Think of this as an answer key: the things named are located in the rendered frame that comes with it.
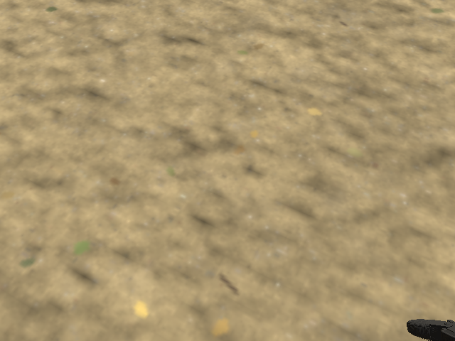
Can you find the robot right hand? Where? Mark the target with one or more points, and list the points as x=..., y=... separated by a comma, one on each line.
x=433, y=330

